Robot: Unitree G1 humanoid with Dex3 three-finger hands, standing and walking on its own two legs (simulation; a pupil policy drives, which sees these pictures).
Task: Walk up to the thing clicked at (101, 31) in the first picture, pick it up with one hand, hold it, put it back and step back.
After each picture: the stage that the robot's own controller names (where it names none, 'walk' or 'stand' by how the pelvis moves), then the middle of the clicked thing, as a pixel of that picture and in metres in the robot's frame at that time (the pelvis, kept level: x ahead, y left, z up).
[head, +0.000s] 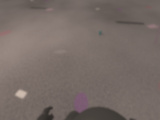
stand; (100, 32) +2.13 -0.21 -0.72
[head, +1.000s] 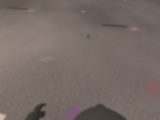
walk; (87, 36) +1.99 -0.03 -0.72
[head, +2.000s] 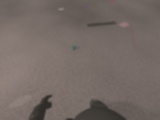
walk; (73, 47) +1.29 +0.23 -0.70
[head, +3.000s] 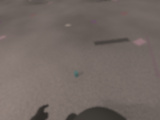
walk; (76, 74) +0.77 +0.26 -0.69
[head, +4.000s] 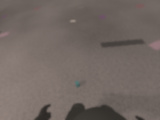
walk; (77, 84) +0.49 +0.24 -0.70
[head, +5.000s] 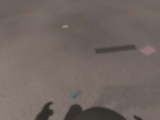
stand; (73, 95) +0.35 +0.25 -0.71
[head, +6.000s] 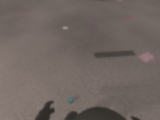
stand; (70, 100) +0.30 +0.23 -0.72
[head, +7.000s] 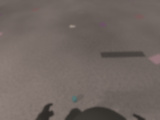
stand; (74, 99) +0.31 +0.20 -0.71
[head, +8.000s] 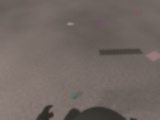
stand; (73, 96) +0.33 +0.20 -0.72
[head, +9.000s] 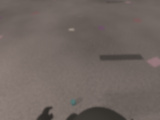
stand; (73, 102) +0.30 +0.20 -0.73
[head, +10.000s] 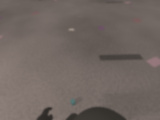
stand; (73, 102) +0.30 +0.21 -0.73
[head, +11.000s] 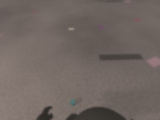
stand; (72, 102) +0.29 +0.21 -0.73
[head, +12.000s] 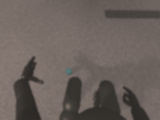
go down; (69, 71) +0.36 +0.21 -0.44
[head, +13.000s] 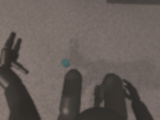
go down; (65, 63) +0.40 +0.22 -0.32
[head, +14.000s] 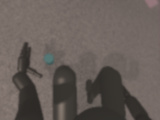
close in; (49, 59) +0.38 +0.25 -0.24
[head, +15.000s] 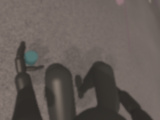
close; (31, 58) +0.38 +0.27 -0.22
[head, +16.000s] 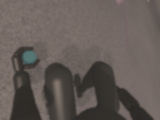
lift; (29, 58) +0.37 +0.27 -0.22
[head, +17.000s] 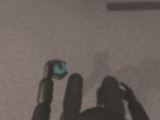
lift; (60, 70) +0.31 +0.22 -0.05
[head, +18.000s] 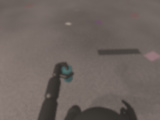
hold; (67, 73) +0.32 +0.17 +0.01
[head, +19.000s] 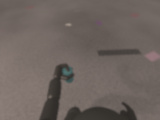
hold; (68, 74) +0.32 +0.17 +0.00
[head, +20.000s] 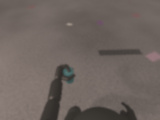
hold; (69, 75) +0.32 +0.16 +0.00
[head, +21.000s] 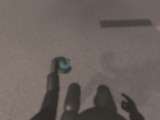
crouch; (65, 66) +0.36 +0.18 -0.07
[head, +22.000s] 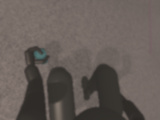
lower; (41, 57) +0.39 +0.24 -0.21
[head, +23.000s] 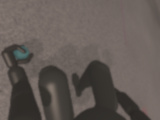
lower; (22, 55) +0.40 +0.28 -0.22
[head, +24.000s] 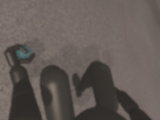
lower; (24, 55) +0.40 +0.28 -0.22
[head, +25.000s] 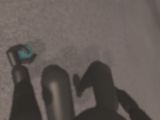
lower; (26, 55) +0.40 +0.27 -0.23
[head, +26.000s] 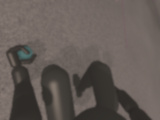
lower; (26, 55) +0.40 +0.27 -0.22
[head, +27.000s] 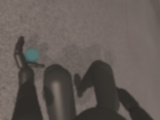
withdraw; (31, 56) +0.38 +0.25 -0.22
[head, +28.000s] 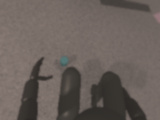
walk; (64, 61) +0.40 +0.21 -0.29
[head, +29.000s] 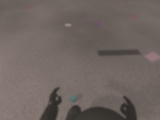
stand; (73, 99) +0.33 +0.17 -0.65
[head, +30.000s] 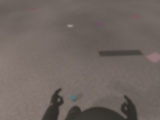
stand; (73, 98) +0.34 +0.19 -0.67
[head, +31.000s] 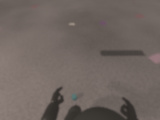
stand; (74, 97) +0.33 +0.18 -0.67
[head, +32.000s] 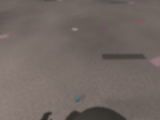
walk; (76, 98) +0.35 +0.18 -0.72
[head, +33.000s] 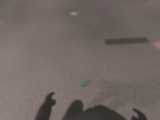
walk; (83, 84) +0.44 +0.10 -0.71
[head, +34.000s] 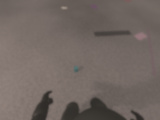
walk; (76, 69) +0.66 +0.16 -0.71
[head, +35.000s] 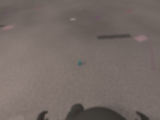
stand; (79, 63) +0.97 +0.25 -0.70
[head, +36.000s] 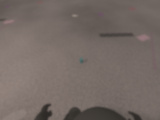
stand; (81, 60) +0.99 +0.18 -0.71
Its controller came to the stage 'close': yes
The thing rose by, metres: 0.70
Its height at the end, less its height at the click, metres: +0.00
